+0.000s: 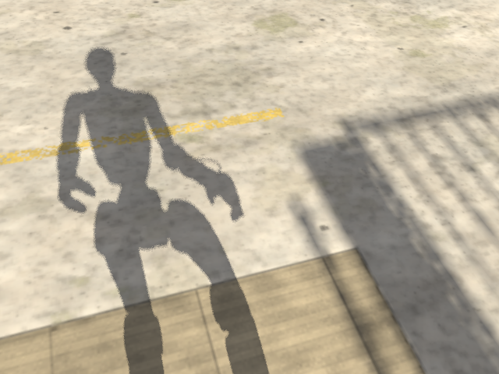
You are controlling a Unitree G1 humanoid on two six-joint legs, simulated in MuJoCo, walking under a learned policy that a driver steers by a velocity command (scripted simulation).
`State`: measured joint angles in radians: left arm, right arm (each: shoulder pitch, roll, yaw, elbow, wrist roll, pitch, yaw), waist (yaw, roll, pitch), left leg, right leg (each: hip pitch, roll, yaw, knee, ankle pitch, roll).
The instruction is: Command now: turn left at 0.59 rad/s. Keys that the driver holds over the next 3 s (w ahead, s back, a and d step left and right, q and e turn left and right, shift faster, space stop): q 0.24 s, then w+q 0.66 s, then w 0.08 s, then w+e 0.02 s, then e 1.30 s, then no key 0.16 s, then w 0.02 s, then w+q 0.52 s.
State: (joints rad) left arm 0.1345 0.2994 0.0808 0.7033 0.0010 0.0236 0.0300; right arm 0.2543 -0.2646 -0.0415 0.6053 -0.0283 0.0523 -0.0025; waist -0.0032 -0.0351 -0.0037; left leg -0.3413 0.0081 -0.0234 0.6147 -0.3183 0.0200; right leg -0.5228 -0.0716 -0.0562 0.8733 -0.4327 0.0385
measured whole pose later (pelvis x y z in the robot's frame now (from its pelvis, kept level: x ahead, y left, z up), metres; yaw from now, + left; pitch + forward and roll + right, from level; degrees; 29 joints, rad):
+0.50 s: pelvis +0.03 -0.01 +0.01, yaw +17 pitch +2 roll +0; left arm 0.28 0.26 0.07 0.70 0.01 -0.06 0.02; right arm 0.25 -0.31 -0.08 0.59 0.02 0.01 0.00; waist 0.02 0.05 -0.06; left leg -0.64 -0.03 -0.10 1.18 -0.30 -0.02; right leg -0.19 0.01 -0.03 0.45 -0.30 -0.03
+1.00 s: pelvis +0.18 +0.17 +0.01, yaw +34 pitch +2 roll +0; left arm 0.25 0.31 0.05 0.73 0.00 -0.10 0.00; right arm 0.25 -0.27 -0.05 0.62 0.00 -0.05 0.03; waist 0.01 -0.03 0.04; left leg -0.34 -0.08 0.01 0.51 -0.21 0.08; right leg -0.53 -0.11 0.02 1.23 -0.30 0.01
